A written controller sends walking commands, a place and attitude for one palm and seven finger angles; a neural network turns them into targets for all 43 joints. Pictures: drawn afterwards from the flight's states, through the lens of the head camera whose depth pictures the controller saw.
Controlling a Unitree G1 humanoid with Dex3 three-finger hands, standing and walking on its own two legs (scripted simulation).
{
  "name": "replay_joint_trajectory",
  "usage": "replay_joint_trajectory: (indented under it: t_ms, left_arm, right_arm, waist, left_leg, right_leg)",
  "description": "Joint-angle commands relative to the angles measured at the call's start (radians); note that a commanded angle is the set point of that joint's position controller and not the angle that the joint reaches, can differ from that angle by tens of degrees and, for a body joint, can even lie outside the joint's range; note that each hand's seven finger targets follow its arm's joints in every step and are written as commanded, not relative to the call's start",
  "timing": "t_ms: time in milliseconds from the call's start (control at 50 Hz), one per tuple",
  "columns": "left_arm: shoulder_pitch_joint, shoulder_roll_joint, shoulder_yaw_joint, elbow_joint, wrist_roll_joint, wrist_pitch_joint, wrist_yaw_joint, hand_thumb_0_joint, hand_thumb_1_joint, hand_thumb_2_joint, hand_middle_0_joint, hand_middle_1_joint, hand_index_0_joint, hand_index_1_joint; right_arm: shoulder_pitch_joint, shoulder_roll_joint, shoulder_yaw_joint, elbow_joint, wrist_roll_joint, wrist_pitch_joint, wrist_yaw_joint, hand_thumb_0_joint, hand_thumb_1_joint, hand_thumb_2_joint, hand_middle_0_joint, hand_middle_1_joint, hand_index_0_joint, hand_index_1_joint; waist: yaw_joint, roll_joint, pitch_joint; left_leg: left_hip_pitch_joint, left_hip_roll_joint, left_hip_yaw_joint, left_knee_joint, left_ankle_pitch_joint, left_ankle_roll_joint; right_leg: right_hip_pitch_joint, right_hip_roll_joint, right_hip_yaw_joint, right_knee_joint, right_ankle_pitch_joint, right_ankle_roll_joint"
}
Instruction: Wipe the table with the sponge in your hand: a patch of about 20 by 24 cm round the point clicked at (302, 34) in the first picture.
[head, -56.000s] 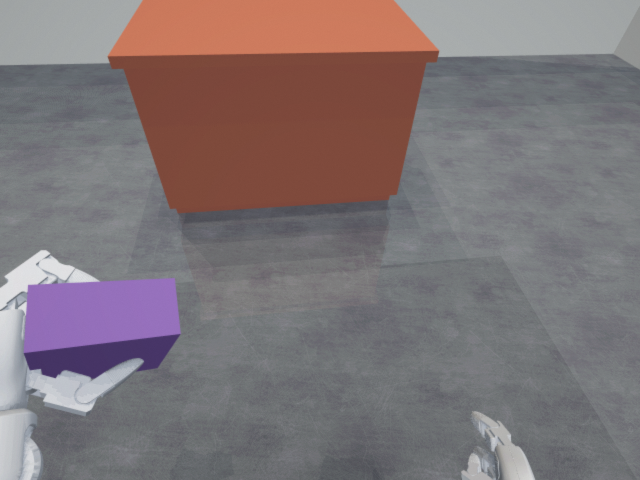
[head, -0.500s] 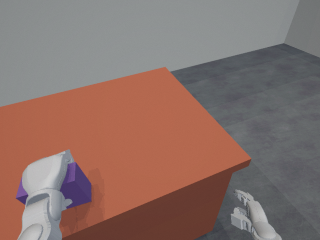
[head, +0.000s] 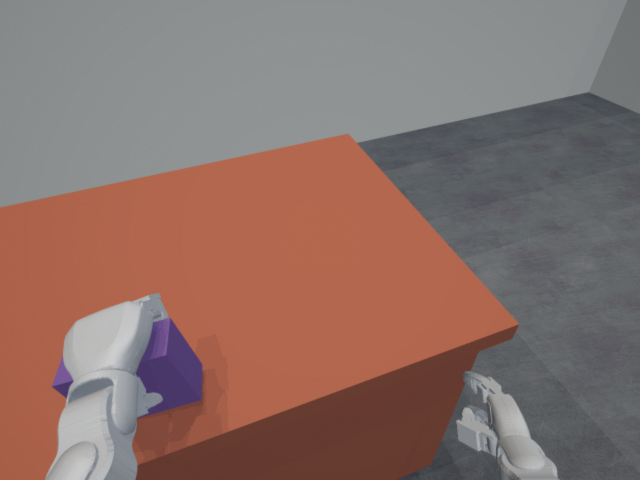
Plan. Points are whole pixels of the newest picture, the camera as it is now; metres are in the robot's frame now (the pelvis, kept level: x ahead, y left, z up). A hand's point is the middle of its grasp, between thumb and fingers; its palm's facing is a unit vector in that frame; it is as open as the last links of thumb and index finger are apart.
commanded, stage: lift the sponge slowly off the table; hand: left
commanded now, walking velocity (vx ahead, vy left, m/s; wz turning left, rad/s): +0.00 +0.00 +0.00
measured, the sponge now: (142, 380) +0.20 +0.28 +0.03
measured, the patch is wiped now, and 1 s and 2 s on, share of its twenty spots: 1.00 1.00 1.00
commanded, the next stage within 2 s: bring the sponge back beside the body in 1.44 s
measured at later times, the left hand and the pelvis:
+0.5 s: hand (128, 339) +0.22 +0.27 +0.10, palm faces +0.10 -0.13 -0.99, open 9.7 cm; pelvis -0.01 -0.02 +0.00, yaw +0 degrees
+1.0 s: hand (123, 316) +0.22 +0.27 +0.14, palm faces +0.13 -0.11 -0.99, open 9.7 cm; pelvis -0.01 -0.03 +0.00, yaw +1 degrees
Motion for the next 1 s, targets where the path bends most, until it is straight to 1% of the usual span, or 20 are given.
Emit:
replay_joint_trajectory:
  t_ms: [0,80,120,180,200,240,300,340,380,440,480,520,580,640,680,740,800,880,940,980]
  left_arm:
    - [-0.256,0.2,0.137,-0.244,0.046,-0.015,0.037,0.0,0.1,1.3,-1.2,-1.6,-1.2,-1.6]
    - [-0.21,0.25,0.193,-0.275,0.031,-0.018,0.034,0.0,0.1,1.3,-1.2,-1.6,-1.2,-1.6]
    - [-0.22,0.193,0.139,-0.269,0.024,-0.009,0.026,0.0,0.1,1.3,-1.2,-1.6,-1.2,-1.6]
    - [-0.23,0.226,0.165,-0.286,0.016,0.001,0.014,0.0,0.1,1.3,-1.2,-1.6,-1.2,-1.6]
    - [-0.235,0.194,0.132,-0.282,0.014,0.007,0.007,0.0,0.1,1.3,-1.2,-1.6,-1.2,-1.6]
    - [-0.244,0.225,0.158,-0.24,0.017,0.014,-0.002,0.0,0.1,1.3,-1.2,-1.6,-1.2,-1.6]
    - [-0.302,0.226,0.147,-0.267,0.014,0.015,-0.008,0.0,0.1,1.3,-1.2,-1.6,-1.2,-1.6]
    - [-0.327,0.263,0.179,-0.211,0.021,0.017,-0.012,0.0,0.1,1.3,-1.2,-1.6,-1.2,-1.6]
    - [-0.355,0.307,0.211,-0.237,0.016,0.014,-0.012,0.0,0.1,1.3,-1.2,-1.6,-1.2,-1.6]
    - [-0.385,0.262,0.163,-0.195,0.017,0.017,-0.029,0.0,0.1,1.3,-1.2,-1.6,-1.2,-1.6]
    - [-0.382,0.308,0.201,-0.217,0.013,0.015,-0.033,0.0,0.1,1.3,-1.2,-1.6,-1.2,-1.6]
    - [-0.374,0.298,0.197,-0.189,0.009,0.017,-0.045,0.0,0.1,1.3,-1.2,-1.6,-1.2,-1.6]
    - [-0.412,0.318,0.202,-0.222,0.008,0.018,-0.061,0.0,0.1,1.3,-1.2,-1.6,-1.2,-1.6]
    - [-0.358,0.308,0.204,-0.219,0.001,0.016,-0.07,0.0,0.1,1.3,-1.2,-1.6,-1.2,-1.6]
    - [-0.395,0.351,0.238,-0.236,-0.003,0.013,-0.069,0.0,0.1,1.3,-1.2,-1.6,-1.2,-1.6]
    - [-0.395,0.342,0.229,-0.216,-0.006,0.016,-0.073,0.0,0.1,1.3,-1.2,-1.6,-1.2,-1.6]
    - [-0.426,0.369,0.248,-0.228,-0.006,0.023,-0.073,0.0,0.1,1.3,-1.2,-1.6,-1.2,-1.6]
    - [-0.477,0.356,0.22,-0.238,-0.013,0.028,-0.085,0.0,0.1,1.3,-1.2,-1.6,-1.2,-1.6]
    - [-0.45,0.347,0.218,-0.234,-0.015,0.028,-0.095,0.0,0.1,1.3,-1.2,-1.6,-1.2,-1.6]
    - [-0.443,0.384,0.253,-0.254,-0.023,0.033,-0.096,0.0,0.1,1.3,-1.2,-1.6,-1.2,-1.6]
  right_arm:
    - [-0.261,-0.099,-0.03,-0.19,-0.007,-0.066,-0.006,0.0,-0.9,-0.9,0.2,0.3,0.2,0.3]
    - [-0.275,-0.103,-0.031,-0.187,-0.005,-0.066,0.001,0.0,-0.9,-0.9,0.2,0.3,0.2,0.3]
    - [-0.27,-0.096,-0.03,-0.188,-0.002,-0.065,0.002,0.0,-0.9,-0.9,0.2,0.3,0.2,0.3]
    - [-0.284,-0.105,-0.03,-0.191,0.0,-0.064,0.001,0.0,-0.9,-0.9,0.2,0.3,0.2,0.3]
    - [-0.275,-0.101,-0.026,-0.196,-0.003,-0.063,-0.001,0.0,-0.9,-0.9,0.2,0.3,0.2,0.3]
    - [-0.273,-0.108,-0.026,-0.182,-0.003,-0.056,-0.006,0.0,-0.9,-0.9,0.2,0.3,0.2,0.3]
    - [-0.281,-0.103,-0.021,-0.195,-0.001,-0.061,-0.014,0.0,-0.9,-0.9,0.2,0.3,0.2,0.3]
    - [-0.275,-0.11,-0.018,-0.178,-0.002,-0.057,-0.022,0.0,-0.9,-0.9,0.2,0.3,0.2,0.3]
    - [-0.295,-0.111,-0.015,-0.183,0.002,-0.062,-0.025,0.0,-0.9,-0.9,0.2,0.3,0.2,0.3]
    - [-0.29,-0.107,-0.013,-0.18,0.003,-0.068,-0.029,0.0,-0.9,-0.9,0.2,0.3,0.2,0.3]
    - [-0.295,-0.11,-0.015,-0.183,0.004,-0.076,-0.028,0.0,-0.9,-0.9,0.2,0.3,0.2,0.3]
    - [-0.287,-0.107,-0.014,-0.178,0.005,-0.078,-0.026,0.0,-0.9,-0.9,0.2,0.3,0.2,0.3]
    - [-0.299,-0.114,-0.012,-0.183,0.006,-0.078,-0.028,0.0,-0.9,-0.9,0.2,0.3,0.2,0.3]
    - [-0.288,-0.109,-0.014,-0.189,0.002,-0.08,-0.027,0.0,-0.9,-0.9,0.2,0.3,0.2,0.3]
    - [-0.291,-0.114,-0.014,-0.189,0.004,-0.081,-0.031,0.0,-0.9,-0.9,0.2,0.3,0.2,0.3]
    - [-0.285,-0.112,-0.012,-0.188,0.003,-0.08,-0.032,0.0,-0.9,-0.9,0.2,0.3,0.2,0.3]
    - [-0.29,-0.112,-0.011,-0.194,0.007,-0.085,-0.036,0.0,-0.9,-0.9,0.2,0.3,0.2,0.3]
    - [-0.305,-0.112,-0.01,-0.193,0.012,-0.093,-0.042,0.0,-0.9,-0.9,0.2,0.3,0.2,0.3]
    - [-0.294,-0.111,-0.01,-0.192,0.009,-0.094,-0.04,0.0,-0.9,-0.9,0.2,0.3,0.2,0.3]
    - [-0.305,-0.113,-0.01,-0.196,0.009,-0.097,-0.039,0.0,-0.9,-0.9,0.2,0.3,0.2,0.3]
  waist:
    - [0.002,0.005,-0.163]
    - [0.01,0.018,-0.161]
    - [-0.005,0.0,-0.13]
    - [0.0,0.003,-0.132]
    - [0.0,0.0,-0.136]
    - [-0.004,-0.043,-0.115]
    - [-0.003,-0.012,-0.124]
    - [-0.007,-0.049,-0.111]
    - [-0.001,-0.008,-0.127]
    - [-0.006,0.001,-0.122]
    - [-0.001,0.017,-0.155]
    - [-0.006,-0.033,-0.15]
    - [-0.01,0.004,-0.149]
    - [0.005,-0.014,-0.156]
    - [-0.003,-0.028,-0.149]
    - [0.001,-0.044,-0.142]
    - [0.007,-0.003,-0.159]
    - [-0.01,-0.002,-0.155]
    - [-0.002,-0.034,-0.173]
    - [0.003,-0.007,-0.171]
  left_leg:
    - [0.032,0.064,-0.095,-0.072,0.263,-0.009]
    - [0.043,0.063,-0.1,-0.071,0.293,-0.013]
    - [0.041,0.066,-0.098,-0.073,0.288,-0.017]
    - [0.048,0.066,-0.1,-0.08,0.275,-0.013]
    - [0.048,0.063,-0.092,-0.077,0.274,-0.008]
    - [0.037,0.06,-0.089,-0.077,0.261,-0.012]
    - [0.041,0.059,-0.089,-0.086,0.23,-0.005]
    - [0.03,0.056,-0.086,-0.086,0.216,-0.009]
    - [0.033,0.053,-0.09,-0.092,0.196,-0.008]
    - [0.036,0.049,-0.084,-0.087,0.208,-0.011]
    - [0.041,0.047,-0.086,-0.084,0.209,-0.009]
    - [0.027,0.044,-0.083,-0.072,0.225,-0.011]
    - [0.033,0.044,-0.082,-0.075,0.22,-0.009]
    - [0.031,0.041,-0.078,-0.064,0.241,-0.008]
    - [0.028,0.043,-0.079,-0.064,0.219,-0.006]
    - [0.022,0.039,-0.075,-0.057,0.23,-0.007]
    - [0.02,0.037,-0.076,-0.057,0.219,-0.007]
    - [0.032,0.039,-0.076,-0.057,0.199,-0.007]
    - [0.029,0.038,-0.076,-0.048,0.235,-0.008]
    - [0.027,0.04,-0.078,-0.05,0.229,-0.007]
  right_leg:
    - [0.069,-0.043,0.073,-0.044,0.185,-0.054]
    - [0.085,-0.043,0.104,-0.047,0.226,-0.057]
    - [0.057,-0.044,0.081,-0.057,0.204,-0.052]
    - [0.063,-0.043,0.103,-0.064,0.2,-0.057]
    - [0.067,-0.049,0.076,-0.064,0.201,-0.052]
    - [0.059,-0.051,0.086,-0.075,0.195,-0.048]
    - [0.059,-0.051,0.082,-0.079,0.147,-0.05]
    - [0.053,-0.054,0.091,-0.092,0.135,-0.047]
    - [0.064,-0.054,0.121,-0.093,0.113,-0.051]
    - [0.056,-0.059,0.09,-0.097,0.124,-0.048]
    - [0.075,-0.058,0.116,-0.091,0.133,-0.05]
    - [0.08,-0.066,0.109,-0.087,0.169,-0.043]
    - [0.071,-0.065,0.123,-0.088,0.168,-0.047]
    - [0.084,-0.074,0.099,-0.079,0.197,-0.041]
    - [0.073,-0.071,0.129,-0.084,0.18,-0.042]
    - [0.073,-0.079,0.111,-0.083,0.198,-0.037]
    - [0.081,-0.08,0.116,-0.077,0.177,-0.043]
    - [0.057,-0.077,0.139,-0.087,0.156,-0.041]
    - [0.08,-0.085,0.117,-0.072,0.213,-0.036]
    - [0.076,-0.082,0.139,-0.071,0.207,-0.042]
